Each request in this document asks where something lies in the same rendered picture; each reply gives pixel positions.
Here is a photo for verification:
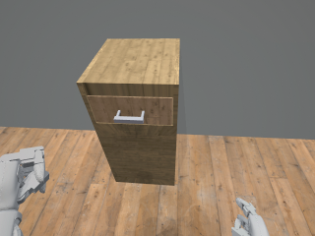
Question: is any robot left hand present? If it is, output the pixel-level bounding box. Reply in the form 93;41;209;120
0;146;49;210

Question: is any handle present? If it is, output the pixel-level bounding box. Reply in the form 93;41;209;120
113;110;145;124

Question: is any left robot forearm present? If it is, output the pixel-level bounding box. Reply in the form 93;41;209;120
0;209;24;236

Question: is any cabinet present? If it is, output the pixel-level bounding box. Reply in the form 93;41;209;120
76;38;180;186

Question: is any drawer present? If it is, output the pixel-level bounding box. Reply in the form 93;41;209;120
88;95;173;125

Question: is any robot right hand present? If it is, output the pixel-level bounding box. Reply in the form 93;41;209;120
231;198;270;236

